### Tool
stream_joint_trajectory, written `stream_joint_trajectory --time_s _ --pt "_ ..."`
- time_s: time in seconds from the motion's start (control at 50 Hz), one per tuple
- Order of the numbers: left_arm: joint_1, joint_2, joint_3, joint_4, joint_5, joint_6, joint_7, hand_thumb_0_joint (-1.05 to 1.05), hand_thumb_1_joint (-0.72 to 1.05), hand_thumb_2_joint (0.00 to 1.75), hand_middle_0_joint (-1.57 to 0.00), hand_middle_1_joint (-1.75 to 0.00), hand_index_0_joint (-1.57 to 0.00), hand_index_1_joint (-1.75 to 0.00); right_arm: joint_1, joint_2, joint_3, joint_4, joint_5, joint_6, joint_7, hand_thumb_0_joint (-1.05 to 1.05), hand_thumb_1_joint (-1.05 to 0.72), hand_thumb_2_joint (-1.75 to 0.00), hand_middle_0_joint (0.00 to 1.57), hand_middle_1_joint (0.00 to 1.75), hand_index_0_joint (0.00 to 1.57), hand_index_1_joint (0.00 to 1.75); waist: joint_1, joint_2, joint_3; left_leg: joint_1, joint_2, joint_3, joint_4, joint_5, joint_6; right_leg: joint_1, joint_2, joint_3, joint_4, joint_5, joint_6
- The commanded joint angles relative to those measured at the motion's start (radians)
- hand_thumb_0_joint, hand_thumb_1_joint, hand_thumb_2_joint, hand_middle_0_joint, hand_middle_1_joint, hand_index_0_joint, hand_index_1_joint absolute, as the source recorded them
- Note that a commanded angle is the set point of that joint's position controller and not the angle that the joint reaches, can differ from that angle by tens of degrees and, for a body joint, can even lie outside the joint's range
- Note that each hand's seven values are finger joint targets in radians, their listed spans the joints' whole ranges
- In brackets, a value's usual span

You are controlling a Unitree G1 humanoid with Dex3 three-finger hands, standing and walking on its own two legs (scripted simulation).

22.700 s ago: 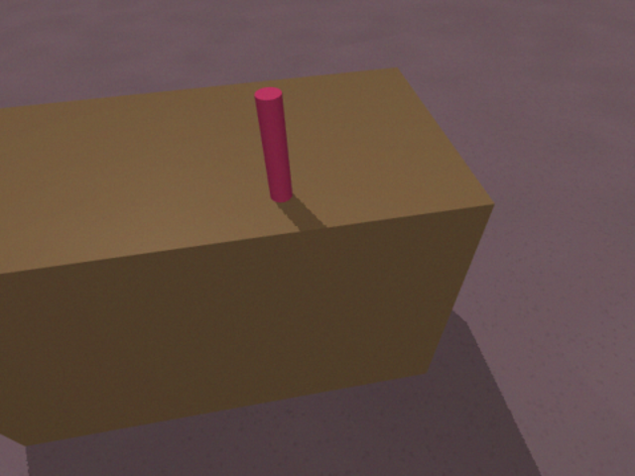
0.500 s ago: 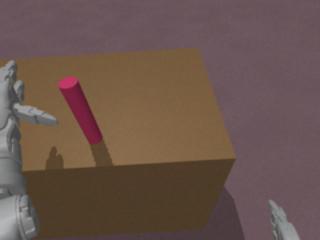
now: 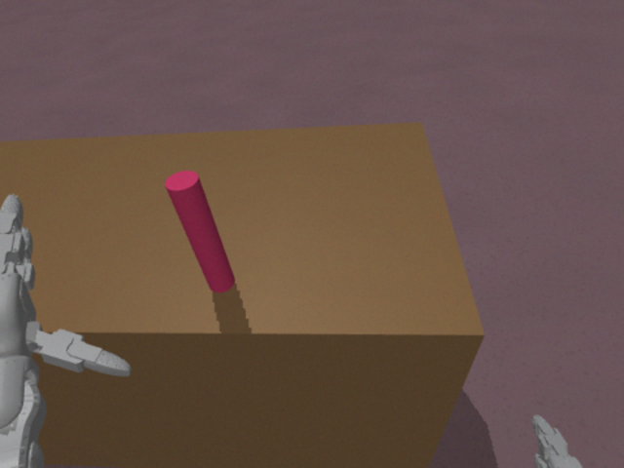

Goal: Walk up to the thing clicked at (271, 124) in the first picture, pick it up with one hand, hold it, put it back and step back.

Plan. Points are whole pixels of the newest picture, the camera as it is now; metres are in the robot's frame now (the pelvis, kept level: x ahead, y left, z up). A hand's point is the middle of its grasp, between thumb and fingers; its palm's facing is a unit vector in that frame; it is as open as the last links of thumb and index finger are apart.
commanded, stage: sink last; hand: left
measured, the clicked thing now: (204, 238) +0.44 +0.20 +0.09
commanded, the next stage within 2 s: home in 0.56 s
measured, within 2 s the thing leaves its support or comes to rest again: neither
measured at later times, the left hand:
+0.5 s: hand (98, 425) +0.15 +0.21 +0.16, palm faces +0.32 -0.85 -0.42, open 17.5 cm
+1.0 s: hand (132, 450) +0.16 +0.22 +0.07, palm faces +0.27 -0.90 -0.34, open 17.6 cm
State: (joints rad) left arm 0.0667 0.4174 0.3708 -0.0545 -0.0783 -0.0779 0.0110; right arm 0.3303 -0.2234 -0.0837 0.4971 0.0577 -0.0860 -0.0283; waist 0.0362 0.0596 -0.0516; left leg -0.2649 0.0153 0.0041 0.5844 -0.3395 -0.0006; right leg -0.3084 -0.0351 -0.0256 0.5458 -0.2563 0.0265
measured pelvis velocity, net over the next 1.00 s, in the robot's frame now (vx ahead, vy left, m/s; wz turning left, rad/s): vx -0.01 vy -0.01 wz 0.02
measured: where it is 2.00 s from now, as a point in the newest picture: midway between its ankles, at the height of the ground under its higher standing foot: outside the picture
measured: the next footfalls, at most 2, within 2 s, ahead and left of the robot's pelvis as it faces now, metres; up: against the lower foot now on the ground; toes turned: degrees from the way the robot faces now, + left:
none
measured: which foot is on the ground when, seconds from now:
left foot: down 0.00-1.00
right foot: down 0.00-1.00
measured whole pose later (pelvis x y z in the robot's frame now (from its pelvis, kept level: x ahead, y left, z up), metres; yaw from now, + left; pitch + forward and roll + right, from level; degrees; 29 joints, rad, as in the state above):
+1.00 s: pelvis -0.01 -0.01 +0.01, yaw +1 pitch -3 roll +0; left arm 0.50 0.26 0.19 -0.11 -0.03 -0.29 0.02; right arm 0.22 -0.15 -0.05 0.64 0.01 -0.16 -0.03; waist 0.05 0.04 0.07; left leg -0.14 0.01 -0.02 0.45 -0.25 -0.01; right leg -0.19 -0.04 -0.05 0.45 -0.20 0.01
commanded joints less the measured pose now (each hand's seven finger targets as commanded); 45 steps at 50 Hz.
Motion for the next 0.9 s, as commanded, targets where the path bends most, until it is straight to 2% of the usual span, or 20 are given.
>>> stream_joint_trajectory --time_s 0.0,0.02,0.12,0.18,0.24,0.26,0.28,0.3,0.38,0.42,0.44,0.5,0.52,0.6,0.64,0.66,0.7,0.74,0.8,0.88 --pt "-0.034 0.212 0.112 -0.436 -0.013 -0.109 0.032 0.0 -0.55 0.0 -0.07 -0.06 -0.08 -0.05 -0.049 -0.061 -0.025 -0.091 -0.01 -0.04 -0.009 0.0 0.51 -0.06 0.06 0.05 0.05 0.05 0.018 0.06 -0.068 0.02 -0.006 0.011 -0.12 0.302 -0.013 0.094 0.039 -0.053 -0.056 0.177 -0.042" --pt "0.038 0.209 0.128 -0.426 -0.011 -0.114 0.034 0.0 -0.55 0.0 -0.07 -0.06 -0.08 -0.05 -0.052 -0.101 -0.073 -0.085 -0.014 -0.039 -0.014 0.0 0.5 -0.06 0.06 0.05 0.05 0.05 0.01 0.052 -0.071 0.021 -0.004 0.011 -0.118 0.318 -0.014 0.101 0.039 -0.05 -0.052 0.188 -0.045" --pt "0.244 0.122 0.068 -0.543 -0.012 -0.16 0.024 0.0 -0.54 0.01 -0.07 -0.06 -0.08 -0.05 -0.12 -0.064 -0.048 -0.087 -0.024 -0.045 -0.015 0.0 0.5 -0.06 0.06 0.05 0.05 0.05 0.024 0.027 -0.015 0.005 -0.019 0.018 -0.135 0.195 0.007 0.101 0.028 -0.052 -0.084 0.11 -0.034" --pt "0.396 0.103 0.065 -0.5 -0.005 -0.172 0.021 0.0 -0.53 0.01 -0.06 -0.06 -0.07 -0.05 -0.107 -0.163 -0.128 -0.104 -0.031 -0.063 -0.027 0.0 0.51 -0.06 0.06 0.05 0.05 0.05 0.004 -0.031 -0.017 0.024 -0.02 0.018 -0.138 0.173 0.015 0.11 0.029 -0.053 -0.095 0.097 -0.029" --pt "0.294 0.108 0.035 -0.637 0.003 -0.205 0.022 0.0 -0.53 0.01 -0.06 -0.06 -0.07 -0.05 -0.114 -0.112 -0.098 -0.08 -0.033 -0.076 -0.031 0.0 0.52 -0.06 0.06 0.05 0.05 0.05 -0.013 -0.015 0.012 0.04 -0.027 0.017 -0.154 0.132 0.02 0.079 0.024 -0.052 -0.11 0.061 -0.024" --pt "0.313 0.088 0.018 -0.613 0.005 -0.209 0.024 0.0 -0.54 0.02 -0.06 -0.06 -0.07 -0.05 -0.136 -0.094 -0.081 -0.097 -0.034 -0.087 -0.03 0.0 0.51 -0.06 0.06 0.05 0.05 0.05 -0.007 -0.05 0.025 0.032 -0.029 0.017 -0.162 0.102 0.022 0.081 0.024 -0.055 -0.118 0.031 -0.022" --pt "0.368 0.076 0.01 -0.543 0.009 -0.206 0.024 0.0 -0.54 0.02 -0.06 -0.06 -0.07 -0.06 -0.127 -0.12 -0.109 -0.089 -0.035 -0.094 -0.037 0.0 0.51 -0.06 0.06 0.05 0.05 0.05 -0.015 -0.078 0.048 0.03 -0.03 0.017 -0.167 0.081 0.026 0.074 0.024 -0.055 -0.128 0.009 -0.019" --pt "0.379 0.064 0.003 -0.557 0.01 -0.214 0.025 0.0 -0.55 0.02 -0.06 -0.05 -0.06 -0.05 -0.137 -0.104 -0.088 -0.115 -0.035 -0.098 -0.036 0.0 0.52 -0.06 0.06 0.05 0.05 0.05 -0.002 -0.08 0.034 0.035 -0.035 0.024 -0.165 0.079 0.028 0.079 0.016 -0.048 -0.139 0.001 -0.019" --pt "0.341 0.108 0.045 -0.582 0.014 -0.247 0.024 0.0 -0.56 0.03 -0.06 -0.06 -0.06 -0.06 -0.099 -0.104 -0.099 -0.074 -0.04 -0.114 -0.039 0.0 0.51 -0.06 0.06 0.05 0.05 0.05 0.002 -0.043 0.036 0.041 -0.043 0.026 -0.178 0.064 0.026 0.093 0.008 -0.047 -0.153 -0.013 -0.018" --pt "0.391 0.092 0.038 -0.529 0.014 -0.251 0.021 0.0 -0.56 0.03 -0.06 -0.06 -0.06 -0.06 -0.112 -0.117 -0.107 -0.107 -0.04 -0.124 -0.037 0.0 0.51 -0.06 0.06 0.05 0.05 0.05 0.007 -0.065 0.062 0.035 -0.045 0.028 -0.185 0.057 0.028 0.106 0.006 -0.046 -0.165 -0.022 -0.015" --pt "0.35 0.111 0.055 -0.606 0.013 -0.268 0.023 0.0 -0.57 0.04 -0.06 -0.05 -0.06 -0.06 -0.111 -0.071 -0.074 -0.084 -0.038 -0.124 -0.03 0.0 0.51 -0.06 0.06 0.05 0.05 0.05 0.026 -0.014 0.044 0.036 -0.05 0.032 -0.187 0.057 0.025 0.116 -0.002 -0.037 -0.169 -0.031 -0.019" --pt "0.386 0.104 0.063 -0.511 0.012 -0.273 0.024 0.0 -0.58 0.04 -0.07 -0.06 -0.06 -0.06 -0.132 -0.128 -0.124 -0.102 -0.039 -0.134 -0.031 0.0 0.5 -0.06 0.06 0.05 0.05 0.05 0.012 -0.048 0.072 0.029 -0.048 0.029 -0.197 0.045 0.026 0.125 0.0 -0.036 -0.187 -0.041 -0.018" --pt "0.369 0.111 0.074 -0.514 0.011 -0.279 0.024 0.0 -0.59 0.04 -0.07 -0.06 -0.06 -0.06 -0.131 -0.111 -0.105 -0.095 -0.038 -0.133 -0.027 0.0 0.49 -0.07 0.06 0.05 0.05 0.05 0.022 -0.048 0.085 0.025 -0.045 0.027 -0.206 0.04 0.025 0.128 0.002 -0.039 -0.189 -0.047 -0.02" --pt "0.353 0.117 0.095 -0.452 0.007 -0.299 0.025 0.0 -0.6 0.05 -0.07 -0.06 -0.06 -0.07 -0.159 -0.136 -0.126 -0.111 -0.031 -0.137 -0.023 0.0 0.49 -0.07 0.06 0.05 0.05 0.05 0.03 -0.063 0.082 0.028 -0.039 0.019 -0.228 0.036 0.023 0.151 0.01 -0.046 -0.194 -0.051 -0.022" --pt "0.34 0.111 0.095 -0.414 0.006 -0.306 0.024 0.0 -0.61 0.06 -0.07 -0.06 -0.06 -0.07 -0.15 -0.106 -0.1 -0.095 -0.029 -0.138 -0.021 0.0 0.48 -0.07 0.06 0.05 0.05 0.05 0.03 -0.078 0.1 0.027 -0.042 0.024 -0.228 0.034 0.026 0.146 0.002 -0.036 -0.206 -0.062 -0.017" --pt "0.316 0.112 0.095 -0.434 0.003 -0.313 0.021 0.0 -0.53 0.07 -0.05 -0.06 -0.05 -0.06 -0.156 -0.091 -0.089 -0.093 -0.024 -0.139 -0.02 0.0 0.4 -0.15 0.11 0.13 0.11 0.13 0.035 -0.06 0.107 0.026 -0.042 0.026 -0.235 0.019 0.024 0.137 0.0 -0.03 -0.21 -0.083 -0.017" --pt "0.356 0.093 0.074 -0.374 0.004 -0.312 0.019 0.0 -0.57 0.05 -0.05 -0.05 -0.05 -0.05 -0.142 -0.102 -0.085 -0.082 -0.025 -0.14 -0.018 0.0 0.24 -0.31 0.12 0.16 0.12 0.16 0.033 -0.067 0.112 0.018 -0.037 0.021 -0.25 0.01 0.026 0.145 0.011 -0.045 -0.204 -0.073 -0.02" --pt "0.349 0.058 0.03 -0.38 0.009 -0.319 0.016 0.0 -0.58 0.05 -0.05 -0.05 -0.05 -0.05 -0.17 -0.043 -0.023 -0.087 -0.022 -0.142 -0.009 0.0 0.08 -0.44 0.12 0.17 0.12 0.17 0.046 -0.042 0.104 0.008 -0.031 0.016 -0.261 0.02 0.025 0.166 0.017 -0.055 -0.188 -0.044 -0.023" --pt "0.361 0.037 -0.01 -0.342 0.016 -0.317 0.018 0.0 -0.56 0.06 -0.05 -0.06 -0.05 -0.06 -0.193 -0.021 0.018 -0.064 -0.029 -0.136 -0.008 0.0 -0.16 -0.52 0.13 0.19 0.13 0.19 0.04 -0.024 0.054 0.043 -0.033 0.018 -0.247 0.093 0.022 0.181 0.014 -0.05 -0.179 0.025 -0.024" --pt "0.403 0.019 -0.049 -0.269 0.028 -0.293 0.023 0.0 -0.58 0.05 -0.05 -0.05 -0.05 -0.05 -0.191 -0.103 -0.037 -0.029 -0.04 -0.126 -0.016 0.0 -0.42 -0.62 0.15 0.22 0.15 0.22 0.017 -0.023 0.04 0.06 -0.021 0.008 -0.244 0.141 0.015 0.181 0.029 -0.058 -0.165 0.077 -0.026"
